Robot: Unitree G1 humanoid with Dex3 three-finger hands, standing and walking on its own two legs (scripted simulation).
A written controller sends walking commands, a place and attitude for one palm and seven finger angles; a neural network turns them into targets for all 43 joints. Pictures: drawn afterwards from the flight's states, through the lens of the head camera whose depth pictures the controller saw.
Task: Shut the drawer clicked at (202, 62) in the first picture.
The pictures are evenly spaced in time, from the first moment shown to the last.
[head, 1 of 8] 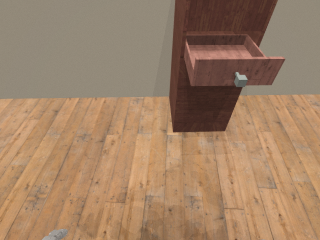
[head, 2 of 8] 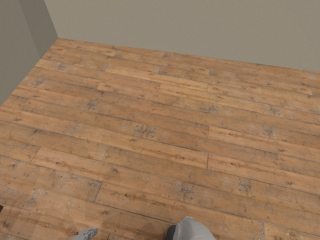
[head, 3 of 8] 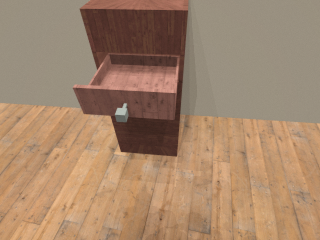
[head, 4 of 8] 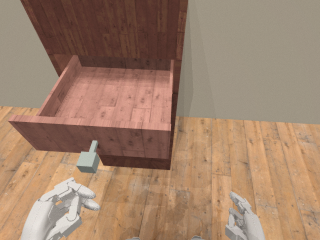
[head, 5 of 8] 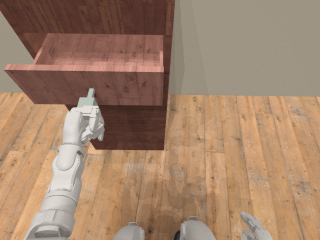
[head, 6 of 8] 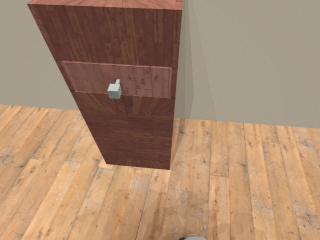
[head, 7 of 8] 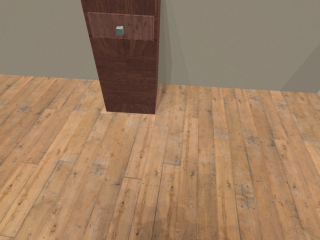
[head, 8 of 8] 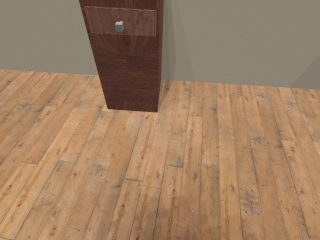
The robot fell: no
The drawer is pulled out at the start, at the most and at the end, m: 0.28 0.28 0.00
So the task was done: yes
